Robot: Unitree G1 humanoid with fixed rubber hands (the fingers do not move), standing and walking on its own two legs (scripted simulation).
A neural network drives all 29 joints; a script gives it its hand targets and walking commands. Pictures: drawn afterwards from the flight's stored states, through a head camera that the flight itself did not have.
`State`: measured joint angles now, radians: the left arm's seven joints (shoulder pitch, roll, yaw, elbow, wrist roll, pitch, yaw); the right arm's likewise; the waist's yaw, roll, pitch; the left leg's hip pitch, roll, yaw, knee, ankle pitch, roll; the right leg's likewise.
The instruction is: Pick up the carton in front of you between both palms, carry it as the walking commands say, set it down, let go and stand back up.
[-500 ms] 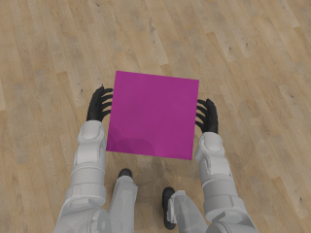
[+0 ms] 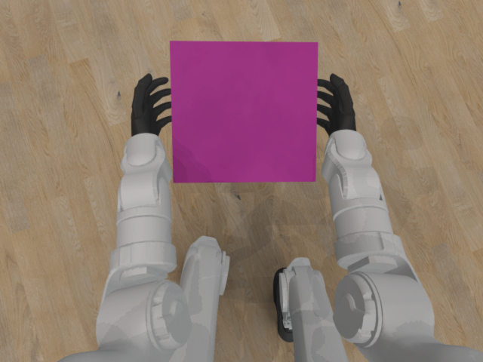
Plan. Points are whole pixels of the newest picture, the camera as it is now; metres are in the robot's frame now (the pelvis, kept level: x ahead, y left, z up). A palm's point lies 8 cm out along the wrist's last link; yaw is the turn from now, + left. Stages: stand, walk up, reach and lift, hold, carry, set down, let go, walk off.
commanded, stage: set down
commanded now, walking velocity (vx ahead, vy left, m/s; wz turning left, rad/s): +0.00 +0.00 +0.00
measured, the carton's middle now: (241, 122) +0.50 +0.09 -0.19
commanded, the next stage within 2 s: none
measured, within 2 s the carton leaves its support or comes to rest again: rests again in 1.32 s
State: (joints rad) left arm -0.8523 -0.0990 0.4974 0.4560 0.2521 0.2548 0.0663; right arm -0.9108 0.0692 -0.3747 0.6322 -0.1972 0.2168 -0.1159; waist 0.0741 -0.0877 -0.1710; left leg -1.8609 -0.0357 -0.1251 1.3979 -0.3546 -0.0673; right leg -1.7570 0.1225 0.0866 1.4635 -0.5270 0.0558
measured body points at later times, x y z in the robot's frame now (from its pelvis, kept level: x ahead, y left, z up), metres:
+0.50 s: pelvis -0.02 -0.01 -0.10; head +0.32 +0.01 +0.19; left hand +0.48 +0.22 -0.23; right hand +0.55 -0.07 -0.24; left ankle +0.11 +0.14 -0.54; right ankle +0.05 -0.13 -0.54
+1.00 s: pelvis -0.02 -0.02 -0.17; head +0.36 +0.00 +0.07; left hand +0.48 +0.24 -0.34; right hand +0.58 -0.05 -0.35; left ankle +0.11 +0.14 -0.54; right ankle +0.05 -0.13 -0.54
